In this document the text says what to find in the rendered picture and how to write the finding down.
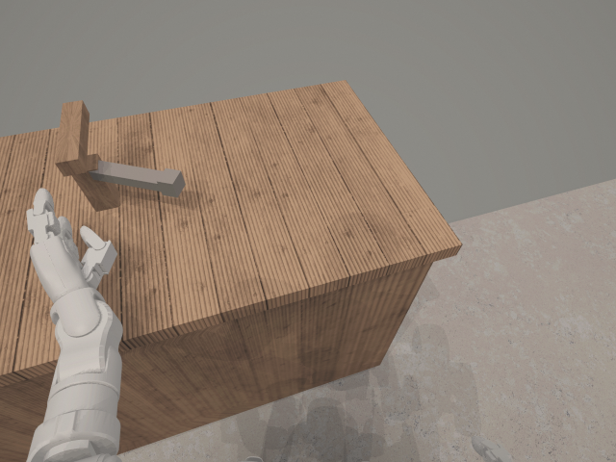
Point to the left robot hand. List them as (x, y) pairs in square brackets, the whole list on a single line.
[(55, 255)]

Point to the counter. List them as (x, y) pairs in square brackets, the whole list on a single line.
[(289, 260)]

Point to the tap lever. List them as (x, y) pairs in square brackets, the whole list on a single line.
[(169, 182)]

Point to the right robot hand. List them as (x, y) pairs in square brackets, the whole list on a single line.
[(489, 451)]

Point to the robot left forearm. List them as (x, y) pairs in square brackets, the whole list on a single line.
[(80, 419)]

